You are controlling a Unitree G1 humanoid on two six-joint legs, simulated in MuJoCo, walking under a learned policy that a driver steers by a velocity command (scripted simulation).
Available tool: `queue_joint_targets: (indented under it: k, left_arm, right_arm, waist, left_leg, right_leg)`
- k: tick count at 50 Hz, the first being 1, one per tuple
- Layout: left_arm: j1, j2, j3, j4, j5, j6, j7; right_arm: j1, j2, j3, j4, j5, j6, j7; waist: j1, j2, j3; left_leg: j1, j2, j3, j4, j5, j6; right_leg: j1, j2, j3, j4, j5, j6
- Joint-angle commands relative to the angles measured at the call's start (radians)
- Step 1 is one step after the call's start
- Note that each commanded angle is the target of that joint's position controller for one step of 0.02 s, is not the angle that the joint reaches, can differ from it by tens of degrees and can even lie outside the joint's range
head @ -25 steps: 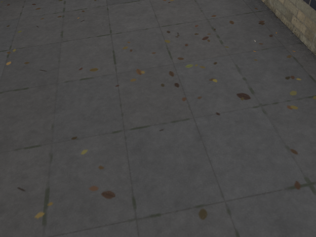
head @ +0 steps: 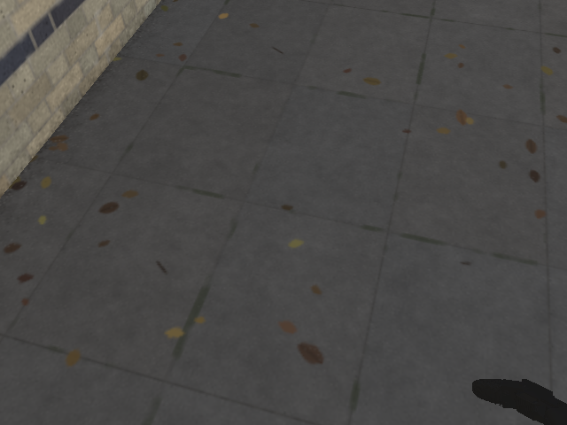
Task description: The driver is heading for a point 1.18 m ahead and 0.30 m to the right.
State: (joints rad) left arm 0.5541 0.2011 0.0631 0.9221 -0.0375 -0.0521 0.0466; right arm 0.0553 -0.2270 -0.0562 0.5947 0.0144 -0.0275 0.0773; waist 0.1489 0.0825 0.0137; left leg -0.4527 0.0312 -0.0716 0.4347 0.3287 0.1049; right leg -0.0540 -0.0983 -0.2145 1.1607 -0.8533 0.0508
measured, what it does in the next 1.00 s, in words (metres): goes down: right foot, then left foot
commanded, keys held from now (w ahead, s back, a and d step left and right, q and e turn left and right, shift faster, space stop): w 0.44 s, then w+e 0.16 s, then e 0.40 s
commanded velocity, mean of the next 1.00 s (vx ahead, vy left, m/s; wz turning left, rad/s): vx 0.40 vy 0.00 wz -0.14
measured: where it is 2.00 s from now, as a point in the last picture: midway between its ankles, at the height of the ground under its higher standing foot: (341, 421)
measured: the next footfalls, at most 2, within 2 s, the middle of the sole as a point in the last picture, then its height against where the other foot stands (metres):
right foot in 0.44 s outside the picture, level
left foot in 0.90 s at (305, 360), level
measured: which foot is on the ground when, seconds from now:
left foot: down 0.00-0.46, up 0.48-0.88, down 0.90-1.00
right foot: down 0.00-0.00, up 0.02-0.42, down 0.44-0.90, up 0.92-1.00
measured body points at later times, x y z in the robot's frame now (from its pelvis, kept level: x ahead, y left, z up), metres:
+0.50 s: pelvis +0.30 -0.02 -0.05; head +0.32 -0.02 +0.40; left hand +0.54 +0.20 -0.12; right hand +0.29 -0.27 -0.20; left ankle +0.12 +0.11 -0.72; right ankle +0.41 -0.11 -0.77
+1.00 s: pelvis +0.49 +0.01 -0.03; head +0.53 +0.02 +0.42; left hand +0.63 +0.27 -0.16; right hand +0.65 -0.26 -0.11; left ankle +0.60 +0.10 -0.77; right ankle +0.41 -0.10 -0.70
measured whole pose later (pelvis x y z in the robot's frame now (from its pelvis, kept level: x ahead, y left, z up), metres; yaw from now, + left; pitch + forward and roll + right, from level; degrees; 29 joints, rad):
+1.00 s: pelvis +0.49 +0.01 -0.03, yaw -14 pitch +3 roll +0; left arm 0.27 0.30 0.07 0.74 -0.02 0.01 0.03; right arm 0.04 -0.21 -0.03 0.68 -0.02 -0.04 -0.02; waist 0.06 -0.03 0.03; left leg -0.41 -0.02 -0.03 0.47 -0.11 0.02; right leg -0.46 0.08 0.11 1.07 -0.55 0.04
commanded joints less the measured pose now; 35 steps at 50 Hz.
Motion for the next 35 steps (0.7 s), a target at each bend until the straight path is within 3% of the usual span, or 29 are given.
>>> queue_joint_targets:
  k: [1,2,3,4,5,6,7,8,9,10,11,12,14,15,18,20,21,22,23,24,25,26,27,28,29,31,32,34,35]
  left_arm:
    - [0.027,0.074,0.016,-0.005,0.04,-0.025,-0.034]
    - [0.105,0.104,-0.001,-0.051,-0.01,-0.071,-0.068]
    - [0.002,0.166,0.013,-0.088,-0.036,-0.084,-0.081]
    - [-0.12,0.121,-0.002,-0.149,-0.032,-0.074,-0.067]
    - [-0.194,0.125,-0.002,-0.161,-0.013,-0.054,-0.033]
    - [-0.171,0.08,-0.011,-0.167,-0.017,-0.036,-0.025]
    - [-0.115,0.084,-0.01,-0.134,0.002,-0.026,-0.021]
    - [-0.131,0.057,-0.011,-0.124,0.01,-0.015,-0.024]
    - [-0.164,0.052,-0.007,-0.132,0.028,-0.021,-0.02]
    - [-0.236,0.068,-0.005,-0.162,0.038,-0.031,-0.02]
    - [-0.3,0.055,-0.014,-0.189,0.047,-0.037,-0.026]
    - [-0.35,0.053,-0.017,-0.21,0.054,-0.039,-0.03]
    - [-0.409,0.037,-0.028,-0.218,0.048,-0.039,-0.043]
    - [-0.466,0.037,-0.031,-0.237,0.033,-0.035,-0.056]
    - [-0.583,0.052,-0.026,-0.281,0.03,-0.03,-0.071]
    - [-0.575,0.072,-0.015,-0.287,0.035,-0.039,-0.084]
    - [-0.523,0.091,-0.003,-0.276,0.038,-0.042,-0.084]
    - [-0.377,0.125,0.017,-0.234,0.042,-0.044,-0.084]
    - [-0.182,0.211,0.042,-0.196,0.04,-0.042,-0.078]
    - [-0.079,0.278,0.052,-0.17,0.03,-0.037,-0.08]
    - [-0.058,0.221,0.044,-0.161,0.015,-0.03,-0.083]
    - [-0.166,0.189,0.032,-0.177,0.016,-0.027,-0.08]
    - [-0.251,0.177,0.028,-0.199,0.034,-0.027,-0.076]
    - [-0.307,0.161,0.023,-0.209,0.042,-0.03,-0.079]
    - [-0.337,0.143,0.019,-0.214,0.048,-0.034,-0.08]
    - [-0.373,0.128,0.014,-0.22,0.024,-0.036,-0.073]
    - [-0.369,0.135,0.016,-0.216,0.022,-0.036,-0.067]
    - [-0.342,0.177,0.031,-0.201,0.024,-0.024,-0.045]
    - [-0.312,0.188,0.038,-0.187,0.017,-0.018,-0.035]
  right_arm:
    - [0.471,-0.188,-0.068,0.14,-0.006,0.006,-0.022]
    - [0.519,-0.211,-0.058,0.134,-0.012,0.002,-0.015]
    - [0.582,-0.188,-0.057,0.167,-0.009,0.007,-0.012]
    - [0.552,-0.213,-0.063,0.224,0.001,0.013,-0.018]
    - [0.374,-0.158,-0.044,0.176,0.005,0.012,-0.027]
    - [0.278,-0.187,-0.053,0.169,-0.012,-0.009,-0.029]
    - [0.187,-0.101,-0.022,0.142,-0.023,-0.031,-0.023]
    - [0.138,-0.053,-0.005,0.141,-0.027,-0.036,-0.029]
    - [0.141,-0.068,-0.006,0.152,-0.029,-0.042,-0.042]
    - [0.167,-0.07,-0.002,0.166,-0.027,-0.05,-0.059]
    - [0.199,-0.06,0.001,0.187,-0.021,-0.05,-0.075]
    - [0.23,-0.088,-0.006,0.195,-0.018,-0.054,-0.09]
    - [0.296,-0.128,-0.018,0.217,0.001,-0.053,-0.094]
    - [0.34,-0.111,-0.015,0.235,0.003,-0.049,-0.086]
    - [0.4,-0.116,-0.014,0.266,0.018,-0.038,-0.085]
    - [0.403,-0.126,-0.014,0.276,0.014,-0.03,-0.084]
    - [0.386,-0.122,-0.01,0.279,0.008,-0.024,-0.082]
    - [0.367,-0.111,-0.005,0.272,-0.001,-0.024,-0.079]
    - [0.35,-0.107,0.002,0.248,-0.021,-0.039,-0.073]
    - [0.507,-0.016,0.028,0.267,-0.013,-0.064,-0.064]
    - [0.454,-0.083,0.013,0.258,-0.001,-0.078,-0.055]
    - [0.324,-0.13,-0.005,0.21,0.012,-0.083,-0.061]
    - [0.225,-0.124,-0.005,0.17,0.009,-0.086,-0.076]
    - [0.203,-0.124,-0.011,0.155,-0.011,-0.084,-0.086]
    - [0.218,-0.119,-0.018,0.143,-0.022,-0.08,-0.094]
    - [0.25,-0.089,-0.019,0.148,-0.026,-0.058,-0.107]
    - [0.229,-0.098,-0.022,0.138,-0.032,-0.052,-0.11]
    - [0.154,-0.064,-0.015,0.113,-0.036,-0.044,-0.113]
    - [0.116,-0.056,-0.012,0.097,-0.036,-0.042,-0.11]
  waist:
    - [-0.27,0.207,-0.205]
    - [-0.281,0.266,-0.428]
    - [-0.342,0.175,-0.546]
    - [-0.284,0.053,-0.454]
    - [-0.229,-0.152,-0.26]
    - [-0.152,-0.095,-0.179]
    - [-0.098,-0.158,-0.127]
    - [-0.073,-0.113,-0.037]
    - [-0.081,-0.075,-0.012]
    - [-0.096,-0.035,-0.002]
    - [-0.112,-0.013,-0.004]
    - [-0.128,-0.017,-0.008]
    - [-0.167,-0.008,-0.037]
    - [-0.185,-0.001,-0.027]
    - [-0.208,-0.017,0.038]
    - [-0.182,0.013,0.042]
    - [-0.141,0.014,0.013]
    - [-0.067,-0.004,-0.064]
    - [0.007,-0.099,-0.185]
    - [-0.036,-0.326,-0.375]
    - [-0.011,-0.305,-0.364]
    - [-0.021,-0.25,-0.167]
    - [-0.045,-0.152,-0.07]
    - [-0.088,-0.117,-0.026]
    - [-0.133,-0.133,-0.033]
    - [-0.177,-0.161,-0.032]
    - [-0.177,-0.163,-0.032]
    - [-0.164,-0.157,-0.041]
    - [-0.146,-0.163,-0.062]
  left_leg:
    - [0.952,0.149,-0.072,0.247,0.461,0.151]
    - [1.12,0.263,-0.242,0.444,0.557,0.26]
    - [1.103,0.329,-0.36,0.269,0.238,0.329]
    - [0.972,0.327,-0.464,0.098,-0.109,0.317]
    - [0.717,0.294,-0.47,-0.032,-0.331,0.259]
    - [0.506,0.372,-0.6,-0.034,-0.316,0.304]
    - [0.322,0.329,-0.492,-0.003,-0.22,0.241]
    - [0.13,0.249,-0.332,-0.034,-0.171,0.188]
    - [0.07,0.197,-0.278,-0.08,-0.167,0.176]
    - [0.076,0.196,-0.26,-0.092,-0.085,0.177]
    - [0.095,0.173,-0.205,-0.083,-0.032,0.166]
    - [0.103,0.156,-0.175,-0.077,0.012,0.161]
    - [0.165,0.158,-0.151,-0.096,0.012,0.148]
    - [0.181,0.152,-0.145,-0.103,-0.045,0.133]
    - [0.291,0.172,-0.163,-0.095,-0.154,0.112]
    - [0.326,0.179,-0.159,-0.068,-0.141,0.094]
    - [0.316,0.144,-0.121,0.002,-0.016,0.072]
    - [0.264,0.087,-0.073,0.165,0.089,0.044]
    - [0.073,0.018,-0.017,0.448,-0.063,-0.002]
    - [-0.179,-0.101,0.012,0.877,-0.726,-0.069]
    - [-0.334,-0.082,-0.074,0.946,-0.874,-0.069]
    - [-0.427,-0.036,-0.053,0.948,-0.805,-0.069]
    - [-0.412,0.001,-0.031,0.881,-0.723,-0.069]
    - [-0.348,0.027,-0.027,0.801,-0.675,-0.074]
    - [-0.254,0.048,-0.03,0.736,-0.654,-0.074]
    - [-0.146,0.041,0.004,0.615,-0.654,-0.107]
    - [-0.106,0.027,0.017,0.55,-0.639,-0.125]
    - [-0.061,-0.001,0.034,0.406,-0.542,-0.16]
    - [-0.033,-0.013,0.027,0.352,-0.465,-0.163]
  right_leg:
    - [-0.744,0.02,0.129,0.854,-0.061,-0.051]
    - [-0.878,0.066,0.395,0.928,-0.065,-0.061]
    - [-0.908,0.056,0.441,0.81,-0.004,-0.055]
    - [-0.986,0.022,0.312,0.751,0.062,-0.04]
    - [-0.989,-0.004,0.242,0.673,0.249,-0.044]
    - [-0.951,-0.01,0.258,0.707,0.294,-0.034]
    - [-0.861,-0.054,0.34,0.482,0.502,-0.057]
    - [-0.759,-0.057,0.341,0.277,0.592,-0.041]
    - [-0.695,-0.052,0.315,0.144,0.65,-0.025]
    - [-0.699,-0.06,0.317,0.024,0.708,-0.014]
    - [-0.679,-0.067,0.306,-0.118,0.774,-0.01]
    - [-0.627,-0.049,0.299,-0.239,0.842,-0.009]
    - [-0.558,0.005,0.259,-0.379,0.947,-0.03]
    - [-0.539,0.025,0.234,-0.406,0.972,-0.045]
    - [-0.562,0.065,0.223,-0.51,0.882,-0.088]
    - [-0.49,0.087,0.209,-0.544,0.823,-0.119]
    - [-0.371,0.119,0.179,-0.56,0.797,-0.141]
    - [-0.16,0.133,0.182,-0.547,0.848,-0.169]
    - [0.136,0.004,0.353,-0.528,0.935,-0.238]
    - [0.414,-0.259,0.813,-0.647,0.782,-0.419]
    - [0.428,-0.265,1.039,-0.804,0.492,-0.419]
    - [0.286,-0.231,0.943,-0.841,0.428,-0.373]
    - [0.125,-0.197,0.849,-0.873,0.486,-0.348]
    - [-0.017,-0.165,0.774,-0.897,0.586,-0.334]
    - [-0.107,-0.126,0.71,-0.919,0.65,-0.324]
    - [-0.201,-0.078,0.593,-0.941,0.829,-0.325]
    - [-0.237,-0.053,0.529,-0.937,0.986,-0.327]
    - [-0.256,-0.033,0.441,-0.889,1.244,-0.309]
    - [-0.251,-0.017,0.418,-0.872,1.261,-0.285]
Over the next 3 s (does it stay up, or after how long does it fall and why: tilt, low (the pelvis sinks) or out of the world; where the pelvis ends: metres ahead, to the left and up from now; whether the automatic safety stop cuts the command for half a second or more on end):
stays up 0.84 -0.26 -0.02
